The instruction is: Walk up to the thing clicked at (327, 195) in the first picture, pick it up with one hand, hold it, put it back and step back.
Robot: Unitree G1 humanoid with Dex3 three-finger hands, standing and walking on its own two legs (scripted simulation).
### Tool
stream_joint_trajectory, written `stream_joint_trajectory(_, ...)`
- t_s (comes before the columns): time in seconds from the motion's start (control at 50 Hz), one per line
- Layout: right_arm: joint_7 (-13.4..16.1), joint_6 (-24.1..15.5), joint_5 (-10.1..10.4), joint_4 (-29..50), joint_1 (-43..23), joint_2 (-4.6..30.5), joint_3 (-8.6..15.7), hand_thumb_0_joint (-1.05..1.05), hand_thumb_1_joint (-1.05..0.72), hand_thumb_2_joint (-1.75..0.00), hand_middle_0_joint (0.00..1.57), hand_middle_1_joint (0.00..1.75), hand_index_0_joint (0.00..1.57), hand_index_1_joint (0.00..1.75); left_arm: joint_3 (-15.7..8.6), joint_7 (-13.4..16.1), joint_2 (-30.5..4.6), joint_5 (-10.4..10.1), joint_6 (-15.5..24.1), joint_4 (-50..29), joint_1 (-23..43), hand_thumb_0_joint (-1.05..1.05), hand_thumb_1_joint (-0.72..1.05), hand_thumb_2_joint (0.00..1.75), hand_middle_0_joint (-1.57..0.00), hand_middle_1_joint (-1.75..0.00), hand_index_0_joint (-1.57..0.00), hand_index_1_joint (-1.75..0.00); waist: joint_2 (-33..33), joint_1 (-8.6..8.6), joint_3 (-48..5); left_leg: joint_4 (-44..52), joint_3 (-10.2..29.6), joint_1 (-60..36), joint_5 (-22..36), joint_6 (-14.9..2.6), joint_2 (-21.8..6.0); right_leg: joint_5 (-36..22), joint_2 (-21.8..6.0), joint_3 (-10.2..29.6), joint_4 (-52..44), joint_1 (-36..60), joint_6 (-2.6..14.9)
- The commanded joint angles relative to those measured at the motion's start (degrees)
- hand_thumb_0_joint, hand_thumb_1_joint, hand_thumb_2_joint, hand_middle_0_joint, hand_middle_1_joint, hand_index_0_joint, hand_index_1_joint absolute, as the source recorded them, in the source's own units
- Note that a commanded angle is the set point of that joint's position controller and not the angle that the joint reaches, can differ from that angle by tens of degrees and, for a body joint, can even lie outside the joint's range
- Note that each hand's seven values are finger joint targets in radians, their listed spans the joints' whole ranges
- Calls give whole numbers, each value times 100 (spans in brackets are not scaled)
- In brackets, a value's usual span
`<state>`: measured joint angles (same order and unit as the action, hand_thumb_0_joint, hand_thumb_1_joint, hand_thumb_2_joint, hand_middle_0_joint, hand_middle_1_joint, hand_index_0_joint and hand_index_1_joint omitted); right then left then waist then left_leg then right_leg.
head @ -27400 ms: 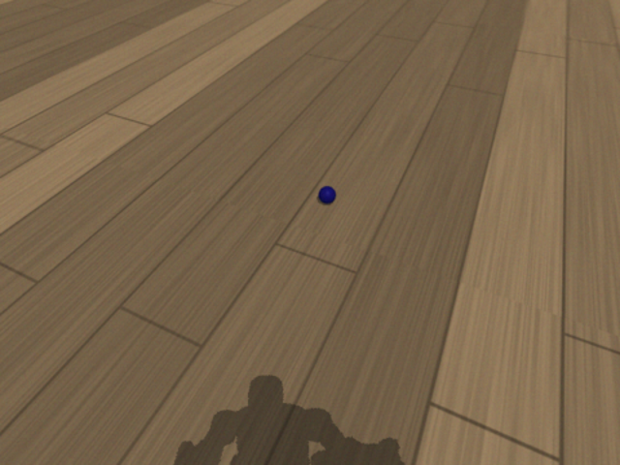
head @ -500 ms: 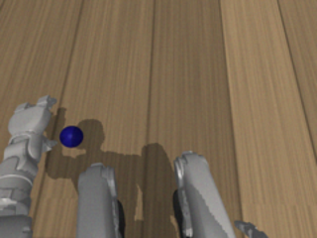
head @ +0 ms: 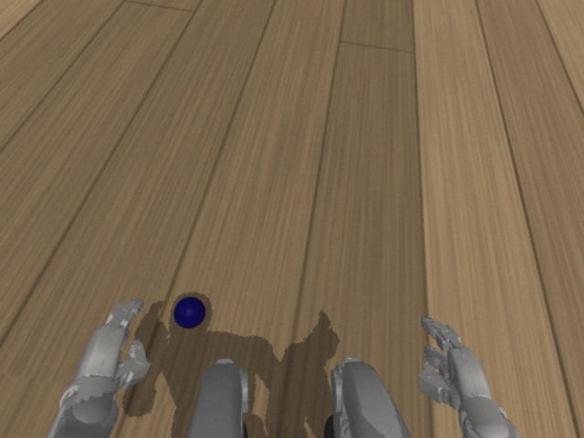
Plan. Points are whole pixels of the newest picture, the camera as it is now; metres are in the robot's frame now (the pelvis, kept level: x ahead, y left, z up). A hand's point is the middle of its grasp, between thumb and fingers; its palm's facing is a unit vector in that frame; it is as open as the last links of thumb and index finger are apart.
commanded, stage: home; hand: left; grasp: from above
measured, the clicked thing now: (189, 312) +0.47 +0.25 -0.54
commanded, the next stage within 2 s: none
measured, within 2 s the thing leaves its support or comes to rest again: neither
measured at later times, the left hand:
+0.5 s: hand (108, 372) +0.22 +0.18 +0.09, palm faces +0.11 -0.97 -0.21, open 7.4 cm
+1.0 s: hand (105, 382) +0.21 +0.19 +0.08, palm faces +0.10 -0.97 -0.20, open 7.4 cm
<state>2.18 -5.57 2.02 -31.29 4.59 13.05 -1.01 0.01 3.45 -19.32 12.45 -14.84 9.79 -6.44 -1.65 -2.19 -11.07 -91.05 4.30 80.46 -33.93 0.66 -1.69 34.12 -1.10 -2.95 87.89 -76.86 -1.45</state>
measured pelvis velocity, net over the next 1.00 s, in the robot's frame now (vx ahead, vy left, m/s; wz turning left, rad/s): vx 0.06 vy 0.00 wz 0.04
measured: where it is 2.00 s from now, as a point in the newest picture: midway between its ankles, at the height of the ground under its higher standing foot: outside the picture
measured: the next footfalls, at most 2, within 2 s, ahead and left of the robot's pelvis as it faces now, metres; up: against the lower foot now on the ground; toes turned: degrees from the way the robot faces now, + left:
none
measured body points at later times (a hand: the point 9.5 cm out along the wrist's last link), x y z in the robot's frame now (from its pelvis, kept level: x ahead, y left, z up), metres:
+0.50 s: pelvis +0.06 +0.00 +0.13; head +0.07 +0.00 +0.58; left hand +0.21 +0.24 +0.10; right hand +0.22 -0.24 +0.06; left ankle +0.07 +0.12 -0.55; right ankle +0.07 -0.14 -0.55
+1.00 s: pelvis +0.06 +0.00 +0.13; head +0.07 +0.01 +0.58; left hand +0.20 +0.24 +0.10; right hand +0.23 -0.23 +0.07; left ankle +0.07 +0.12 -0.55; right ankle +0.07 -0.14 -0.55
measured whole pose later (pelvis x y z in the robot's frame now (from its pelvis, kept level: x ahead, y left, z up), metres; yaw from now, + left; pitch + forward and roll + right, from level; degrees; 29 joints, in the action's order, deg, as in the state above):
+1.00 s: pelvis +0.06 +0.00 +0.13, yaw +2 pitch +9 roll -3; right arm 10.2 -13.9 0.1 -31.1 16.5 12.3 -2.6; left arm -1.8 1.3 -12.6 -3.0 -26.2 -7.6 -28.6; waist -2.7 -1.9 -8.4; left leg -58.3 3.3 40.0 -27.3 0.5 -1.8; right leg 26.9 -1.1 -3.4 54.1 -36.1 -1.5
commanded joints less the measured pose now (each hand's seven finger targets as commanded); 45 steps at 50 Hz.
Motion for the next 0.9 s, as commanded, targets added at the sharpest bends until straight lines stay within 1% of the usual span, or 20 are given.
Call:
stream_joint_trajectory(0.0,259,-331,50,810,294,799,319,0,-90,-90,20,30,20,30,-432,168,-611,-619,-103,-1628,20,0,90,90,-20,-30,-20,-30,-465,-176,-1719,2377,193,-2552,-128,-126,74,-283,206,54,-1991,1533,231)
stream_joint_trajectory(0.06,403,-418,44,825,483,715,260,0,-90,-90,20,30,20,30,-460,182,-441,-887,-315,-1904,-385,0,90,90,-20,-30,-20,-30,-442,-203,-1601,2694,129,-2973,500,-112,74,-759,211,62,-2390,2124,230)
stream_joint_trajectory(0.1,512,-464,48,901,590,661,212,0,-90,-90,20,30,20,30,-489,180,-314,-1058,-482,-1997,-847,0,90,90,-20,-30,-20,-30,-352,-159,-1433,2922,91,-3193,783,-112,98,-965,216,60,-2692,2528,228)
stream_joint_trajectory(0.14,617,-527,48,925,693,605,164,0,-90,-90,20,30,20,30,-507,182,-188,-1236,-631,-2204,-1016,0,90,90,-20,-30,-20,-30,-270,-204,-1334,3128,34,-3431,1066,-115,113,-1199,223,63,-3007,2935,211)
stream_joint_trajectory(0.16,668,-561,43,949,764,597,144,0,-90,-90,20,30,20,30,-590,183,-155,-1328,-697,-2313,-1195,0,90,90,-20,-30,-20,-30,-261,-150,-1270,3230,2,-3547,1195,-115,125,-1310,213,63,-3137,3151,208)
stream_joint_trajectory(0.18,714,-597,38,973,775,578,138,0,-90,-90,20,30,20,30,-588,175,-106,-1409,-761,-2417,-1361,0,90,90,-20,-30,-20,-30,-259,-144,-1205,3315,-43,-3672,1323,-121,135,-1419,222,44,-3294,3315,194)
stream_joint_trajectory(0.2,760,-629,38,1015,848,554,112,0,-90,-90,20,30,20,30,-576,167,-30,-1467,-825,-2481,-1557,0,90,90,-20,-30,-20,-30,-184,-148,-1124,3437,-51,-3792,1451,-119,145,-1526,232,25,-3432,3468,190)
stream_joint_trajectory(0.22,794,-662,28,1038,860,561,115,0,-90,-90,20,30,20,30,-607,155,-11,-1529,-877,-2580,-1678,0,90,90,-20,-30,-20,-30,-174,-93,-960,3574,-67,-3873,1467,-114,143,-1536,233,-2,-3556,3564,179)
stream_joint_trajectory(0.26,860,-728,7,1073,931,522,114,0,-90,-90,20,30,20,30,-629,126,47,-1612,-951,-2823,-1876,0,90,90,-20,-30,-20,-30,-230,-106,-863,3737,-100,-4093,1663,-116,150,-1716,246,-22,-3783,3786,173)
stream_joint_trajectory(0.38,963,-921,-74,1117,958,507,136,0,-90,-90,20,30,20,30,-572,-37,167,-1638,-1039,-2904,-2319,0,90,90,-20,-30,-20,-30,-47,-90,-370,4020,-154,-4309,1798,-148,176,-1811,248,-86,-4161,4049,141)
stream_joint_trajectory(0.46,953,-1013,-107,1110,942,577,190,0,-90,-90,20,30,20,30,-531,-144,125,-1570,-1001,-2928,-2286,0,90,90,-20,-30,-20,-30,-72,-71,-197,4195,-180,-4449,1721,-133,166,-1664,251,-150,-4229,4050,131)
stream_joint_trajectory(0.5,944,-1072,-133,1071,923,587,196,0,-90,-90,20,30,20,30,-502,-189,167,-1575,-965,-2873,-2198,0,90,90,-20,-30,-20,-30,-17,-107,-155,4216,-183,-4494,1753,-128,159,-1676,256,-168,-4227,4078,133)
stream_joint_trajectory(0.52,936,-1083,-133,1079,933,621,201,0,-90,-90,20,30,20,30,-531,-198,157,-1558,-951,-2788,-2181,0,90,90,-20,-30,-20,-30,-55,-76,-78,4256,-192,-4508,1697,-122,152,-1634,251,-172,-4226,4024,136)
stream_joint_trajectory(0.56,924,-1123,-150,1047,937,641,231,0,-90,-90,20,30,20,30,-549,-230,129,-1555,-905,-2816,-2114,0,90,90,-20,-30,-20,-30,-106,-98,-158,4245,-189,-4604,1820,-109,147,-1725,253,-168,-4200,4051,142)
stream_joint_trajectory(0.58,926,-1134,-152,1033,888,646,217,0,-90,-90,20,30,20,30,-521,-227,90,-1521,-892,-2832,-2054,0,90,90,-20,-30,-20,-30,-69,-61,-115,4241,-176,-4565,1806,-116,154,-1727,237,-176,-4216,4077,127)
stream_joint_trajectory(0.6,913,-1149,-153,1050,900,653,225,0,-90,-90,20,30,20,30,-595,-228,76,-1535,-877,-2895,-2034,0,90,90,-20,-30,-20,-30,-115,-55,-177,4247,-194,-4605,1773,-115,161,-1709,232,-152,-4218,4115,134)
stream_joint_trajectory(0.7,908,-1180,-178,968,891,651,222,0,-90,-90,20,30,20,30,-551,-217,70,-1497,-861,-2887,-2072,0,90,90,-20,-30,-20,-30,-178,-67,-382,4130,-249,-4759,2165,-114,185,-2141,206,-85,-4200,4286,115)
stream_joint_trajectory(0.78,901,-1175,-194,950,821,638,198,0,-90,-90,20,30,20,30,-525,-193,102,-1464,-838,-2783,-2093,0,90,90,-20,-30,-20,-30,-141,-1,-266,4259,-194,-4688,1892,-105,163,-1838,227,-141,-4206,4243,139)
stream_joint_trajectory(0.82,902,-1155,-190,975,789,640,198,0,-90,-90,20,30,20,30,-512,-188,91,-1473,-836,-2829,-2087,0,90,90,-20,-30,-20,-30,-168,-1,-279,4286,-187,-4701,1829,-103,156,-1773,231,-143,-4234,4241,141)
stream_joint_trajectory(0.88,899,-1173,-183,976,748,640,173,0,-90,-90,20,30,20,30,-511,-187,90,-1497,-827,-2865,-2005,0,90,90,-20,-30,-20,-30,-103,-3,-112,4354,-189,-4576,1483,-121,157,-1486,231,-154,-4296,4200,132)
